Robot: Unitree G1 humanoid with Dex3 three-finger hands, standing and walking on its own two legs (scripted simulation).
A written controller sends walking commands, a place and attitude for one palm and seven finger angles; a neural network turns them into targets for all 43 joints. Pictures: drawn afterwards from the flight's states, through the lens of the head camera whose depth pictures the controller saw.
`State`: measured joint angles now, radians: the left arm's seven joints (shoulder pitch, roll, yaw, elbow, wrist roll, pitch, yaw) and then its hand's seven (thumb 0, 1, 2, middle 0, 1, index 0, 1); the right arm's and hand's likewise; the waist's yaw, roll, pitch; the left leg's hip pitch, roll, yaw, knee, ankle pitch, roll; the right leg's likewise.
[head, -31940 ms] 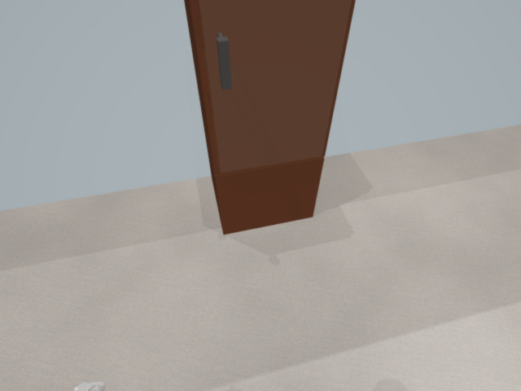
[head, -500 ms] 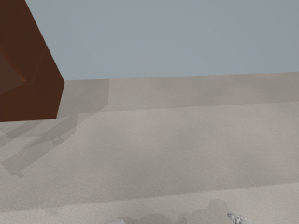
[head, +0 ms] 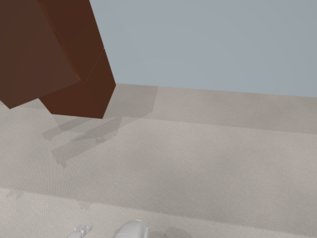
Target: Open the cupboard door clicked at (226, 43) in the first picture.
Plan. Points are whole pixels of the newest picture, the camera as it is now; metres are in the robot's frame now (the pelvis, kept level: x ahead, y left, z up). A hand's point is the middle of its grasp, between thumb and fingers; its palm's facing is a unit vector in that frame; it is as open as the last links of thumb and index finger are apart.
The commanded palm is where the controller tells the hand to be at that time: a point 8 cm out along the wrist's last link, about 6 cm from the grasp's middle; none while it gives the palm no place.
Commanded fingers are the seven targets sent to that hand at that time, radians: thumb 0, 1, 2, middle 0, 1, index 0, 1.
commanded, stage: turn to face it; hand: left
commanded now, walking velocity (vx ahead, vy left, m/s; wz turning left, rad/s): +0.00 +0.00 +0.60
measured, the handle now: out of the picture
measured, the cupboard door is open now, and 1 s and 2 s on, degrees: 39 39 39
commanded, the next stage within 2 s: take the last steps up to it in 0.70 s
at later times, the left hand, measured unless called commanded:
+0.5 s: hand out of the picture +0.01 +0.25 -0.17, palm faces +0.30 -0.92 -0.25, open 7.4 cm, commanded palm none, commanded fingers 0.00 0.90 0.90 -0.20 -0.30 -0.20 -0.30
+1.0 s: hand out of the picture -0.04 +0.20 -0.17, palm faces +0.47 -0.86 -0.20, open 7.3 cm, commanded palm none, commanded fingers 0.00 0.90 0.90 -0.20 -0.30 -0.20 -0.30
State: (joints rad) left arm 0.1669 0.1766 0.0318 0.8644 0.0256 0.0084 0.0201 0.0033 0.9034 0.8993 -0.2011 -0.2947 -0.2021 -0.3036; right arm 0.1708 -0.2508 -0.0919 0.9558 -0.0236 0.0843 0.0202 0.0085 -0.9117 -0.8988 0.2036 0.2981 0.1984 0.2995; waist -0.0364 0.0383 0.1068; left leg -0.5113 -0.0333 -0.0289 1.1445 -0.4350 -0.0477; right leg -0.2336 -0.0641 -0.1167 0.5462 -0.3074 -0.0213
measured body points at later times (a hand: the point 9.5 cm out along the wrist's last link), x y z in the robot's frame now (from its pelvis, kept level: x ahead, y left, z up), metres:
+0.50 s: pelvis +0.00 +0.03 +0.00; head +0.04 +0.05 +0.45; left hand -0.01 +0.30 -0.15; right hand +0.17 -0.19 -0.13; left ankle -0.01 +0.13 -0.74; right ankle +0.02 -0.12 -0.67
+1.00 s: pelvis +0.02 +0.02 +0.00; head +0.05 +0.04 +0.45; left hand -0.07 +0.24 -0.15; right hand +0.18 -0.18 -0.15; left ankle -0.03 +0.12 -0.71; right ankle +0.04 -0.10 -0.74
